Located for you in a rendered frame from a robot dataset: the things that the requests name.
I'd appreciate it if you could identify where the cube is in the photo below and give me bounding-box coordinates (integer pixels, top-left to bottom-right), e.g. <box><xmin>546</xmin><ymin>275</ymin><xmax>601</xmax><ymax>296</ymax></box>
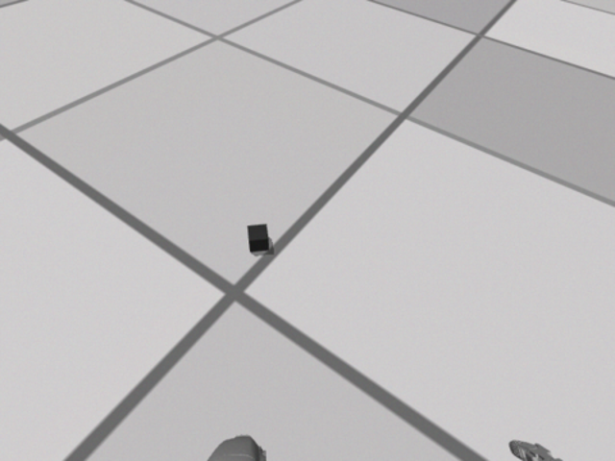
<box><xmin>248</xmin><ymin>224</ymin><xmax>269</xmax><ymax>252</ymax></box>

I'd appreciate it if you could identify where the right robot hand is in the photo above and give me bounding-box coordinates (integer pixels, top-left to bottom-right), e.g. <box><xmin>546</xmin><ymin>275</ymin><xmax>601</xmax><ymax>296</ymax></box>
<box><xmin>509</xmin><ymin>441</ymin><xmax>562</xmax><ymax>461</ymax></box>

